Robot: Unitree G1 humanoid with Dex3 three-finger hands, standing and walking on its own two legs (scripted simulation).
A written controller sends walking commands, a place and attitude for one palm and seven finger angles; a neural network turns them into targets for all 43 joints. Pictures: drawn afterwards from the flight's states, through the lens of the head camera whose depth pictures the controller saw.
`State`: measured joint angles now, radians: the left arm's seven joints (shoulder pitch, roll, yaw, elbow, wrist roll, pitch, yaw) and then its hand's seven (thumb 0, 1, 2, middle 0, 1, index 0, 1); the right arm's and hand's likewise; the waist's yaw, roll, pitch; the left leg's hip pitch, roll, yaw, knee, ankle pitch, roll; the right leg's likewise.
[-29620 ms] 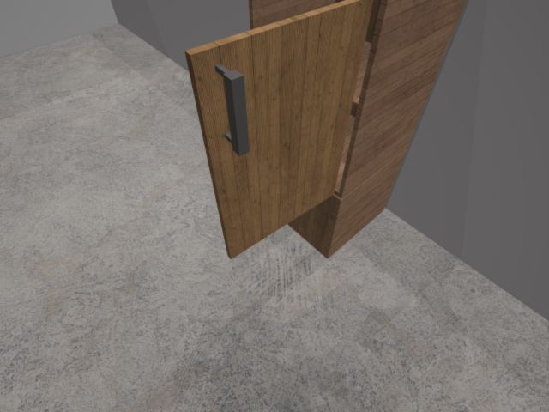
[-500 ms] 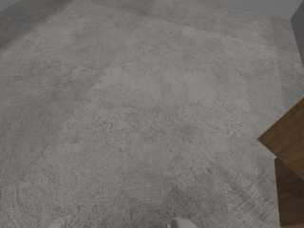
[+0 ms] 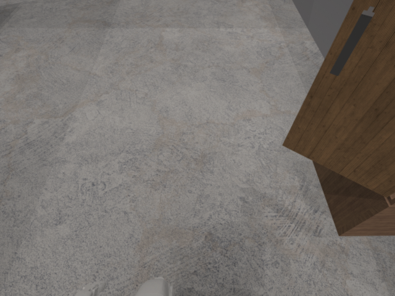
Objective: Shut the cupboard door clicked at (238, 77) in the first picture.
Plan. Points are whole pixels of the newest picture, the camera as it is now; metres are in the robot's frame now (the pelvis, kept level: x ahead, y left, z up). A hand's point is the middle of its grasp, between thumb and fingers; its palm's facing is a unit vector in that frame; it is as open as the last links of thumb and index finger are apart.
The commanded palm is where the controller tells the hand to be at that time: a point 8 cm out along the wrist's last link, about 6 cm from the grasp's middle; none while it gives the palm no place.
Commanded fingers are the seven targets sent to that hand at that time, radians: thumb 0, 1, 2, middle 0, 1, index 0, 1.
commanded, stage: turn to face it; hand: left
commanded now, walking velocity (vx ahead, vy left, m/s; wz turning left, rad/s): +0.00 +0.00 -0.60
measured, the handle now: (352, 42) +0.67 -0.36 +0.15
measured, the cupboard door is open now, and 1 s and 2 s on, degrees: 54 54 54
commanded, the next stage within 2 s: take the last steps up to it in 0.92 s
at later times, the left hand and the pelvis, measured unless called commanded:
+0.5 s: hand (124, 273) +0.18 +0.18 -0.15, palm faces -0.30 -0.92 -0.26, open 7.4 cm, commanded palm none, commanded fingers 0.00 0.90 0.90 -0.20 -0.30 -0.20 -0.30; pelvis +0.00 +0.01 -0.01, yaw -18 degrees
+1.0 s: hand (133, 271) +0.19 +0.16 -0.17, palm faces -0.46 -0.87 -0.19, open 7.4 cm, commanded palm none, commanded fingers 0.00 0.90 0.90 -0.20 -0.30 -0.20 -0.30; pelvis +0.02 +0.03 +0.00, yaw -30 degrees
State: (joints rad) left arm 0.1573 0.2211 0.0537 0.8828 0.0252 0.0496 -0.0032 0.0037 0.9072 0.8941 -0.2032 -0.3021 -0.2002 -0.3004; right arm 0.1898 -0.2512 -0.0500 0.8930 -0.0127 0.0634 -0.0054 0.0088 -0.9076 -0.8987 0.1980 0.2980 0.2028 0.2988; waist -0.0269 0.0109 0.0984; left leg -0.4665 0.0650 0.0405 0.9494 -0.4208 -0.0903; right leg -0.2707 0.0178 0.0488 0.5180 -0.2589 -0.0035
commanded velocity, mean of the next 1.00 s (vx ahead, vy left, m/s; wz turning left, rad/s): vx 0.00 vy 0.00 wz -0.43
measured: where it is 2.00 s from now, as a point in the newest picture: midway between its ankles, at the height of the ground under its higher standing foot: outside the picture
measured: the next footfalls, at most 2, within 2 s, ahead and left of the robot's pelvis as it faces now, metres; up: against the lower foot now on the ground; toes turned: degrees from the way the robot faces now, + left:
left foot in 0.10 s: +0.07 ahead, +0.13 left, +0.00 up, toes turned -1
right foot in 0.50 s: -0.01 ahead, -0.12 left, +0.00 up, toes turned -22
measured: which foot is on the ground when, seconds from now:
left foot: up 0.00-0.08, down 0.10-0.50, up 0.52-0.84, down 0.86-1.00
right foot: down 0.00-0.10, up 0.12-0.48, down 0.50-0.86, up 0.88-1.00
